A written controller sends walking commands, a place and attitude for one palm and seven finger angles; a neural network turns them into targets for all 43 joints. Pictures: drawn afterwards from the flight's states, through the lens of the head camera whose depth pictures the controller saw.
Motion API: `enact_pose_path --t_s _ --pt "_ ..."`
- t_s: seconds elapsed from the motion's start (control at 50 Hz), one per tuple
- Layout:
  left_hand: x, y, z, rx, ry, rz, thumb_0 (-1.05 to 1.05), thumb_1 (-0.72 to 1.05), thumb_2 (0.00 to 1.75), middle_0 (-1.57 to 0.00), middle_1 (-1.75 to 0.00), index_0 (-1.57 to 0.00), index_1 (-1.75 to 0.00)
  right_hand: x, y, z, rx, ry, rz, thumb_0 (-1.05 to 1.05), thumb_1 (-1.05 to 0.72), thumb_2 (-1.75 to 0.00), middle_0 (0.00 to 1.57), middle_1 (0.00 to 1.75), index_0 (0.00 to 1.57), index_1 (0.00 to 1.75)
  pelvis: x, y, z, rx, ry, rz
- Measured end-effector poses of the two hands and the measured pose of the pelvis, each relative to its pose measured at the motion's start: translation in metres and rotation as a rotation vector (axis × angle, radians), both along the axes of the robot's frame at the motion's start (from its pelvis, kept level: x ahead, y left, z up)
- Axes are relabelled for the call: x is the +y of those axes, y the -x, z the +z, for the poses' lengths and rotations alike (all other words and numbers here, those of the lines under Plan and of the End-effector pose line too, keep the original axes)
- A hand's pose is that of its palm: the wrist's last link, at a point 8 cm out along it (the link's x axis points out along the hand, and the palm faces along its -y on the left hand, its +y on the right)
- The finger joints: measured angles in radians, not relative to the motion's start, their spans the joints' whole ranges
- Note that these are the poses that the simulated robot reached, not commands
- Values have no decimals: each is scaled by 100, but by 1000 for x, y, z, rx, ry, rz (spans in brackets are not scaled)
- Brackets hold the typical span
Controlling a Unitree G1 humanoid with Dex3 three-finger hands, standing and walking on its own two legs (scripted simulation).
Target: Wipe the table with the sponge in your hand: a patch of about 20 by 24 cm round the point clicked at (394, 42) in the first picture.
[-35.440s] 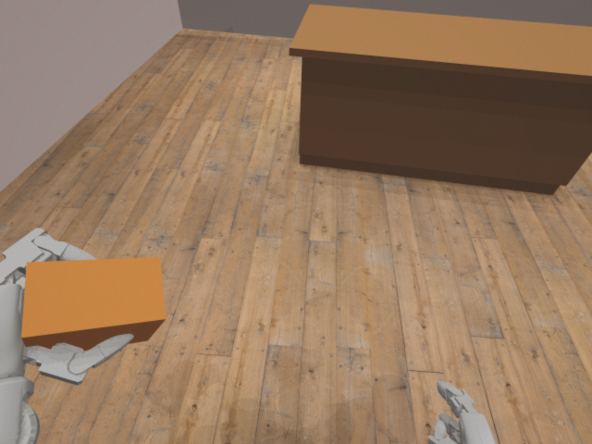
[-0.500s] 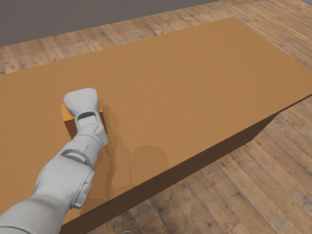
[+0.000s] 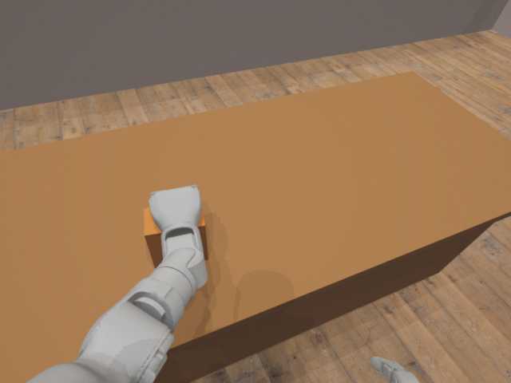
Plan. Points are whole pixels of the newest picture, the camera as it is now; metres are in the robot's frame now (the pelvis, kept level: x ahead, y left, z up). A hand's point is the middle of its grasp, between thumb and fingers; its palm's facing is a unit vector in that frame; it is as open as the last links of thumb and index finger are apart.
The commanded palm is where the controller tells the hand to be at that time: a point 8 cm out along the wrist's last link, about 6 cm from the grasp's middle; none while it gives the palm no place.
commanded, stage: wipe back along the third lane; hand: left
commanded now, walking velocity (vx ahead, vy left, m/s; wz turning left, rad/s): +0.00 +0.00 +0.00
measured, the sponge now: (178, 240) +0.38 +0.18 -0.05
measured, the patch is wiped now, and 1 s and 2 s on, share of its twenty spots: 0.95 0.95 0.95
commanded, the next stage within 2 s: slide back across to the middle lane in 0.94 s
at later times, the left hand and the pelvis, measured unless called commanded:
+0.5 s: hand (187, 247) +0.35 +0.15 -0.01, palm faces -0.09 -0.03 -1.00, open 10.0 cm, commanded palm +0.30 +0.13 +0.03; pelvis -0.01 -0.02 +0.01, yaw +0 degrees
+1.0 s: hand (198, 270) +0.30 +0.12 -0.01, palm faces -0.08 -0.05 -1.00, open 10.0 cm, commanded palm +0.26 +0.10 +0.03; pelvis -0.01 -0.04 +0.01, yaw +1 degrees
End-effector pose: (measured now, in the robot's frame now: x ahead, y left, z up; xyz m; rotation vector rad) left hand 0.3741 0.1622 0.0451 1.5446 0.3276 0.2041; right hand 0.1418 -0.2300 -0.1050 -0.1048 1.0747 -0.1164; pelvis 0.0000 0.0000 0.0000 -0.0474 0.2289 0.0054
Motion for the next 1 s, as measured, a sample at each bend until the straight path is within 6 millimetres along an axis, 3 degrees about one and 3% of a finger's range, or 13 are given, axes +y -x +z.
enact_pose_path --t_s 0.16,0.56,1.0 --pt "-8 16 0 9 6 7 0 -48 107 -70 -137 -71 -139 -1 -8 5 -23 -9 17 1 -91 -90 20 29 20 30 -7 5 3 -29 -9 1" --pt "-24 48 -1 15 3 8 0 -48 106 -69 -137 -71 -139 -29 12 4 -17 -5 -13 1 -91 -90 20 29 20 30 -27 13 7 -77 -28 -3" --pt "-46 85 -1 4 30 -5 0 -47 106 -69 -137 -70 -139 -25 -45 28 -173 -48 70 1 -91 -90 20 29 19 30 -41 10 9 -126 -44 2"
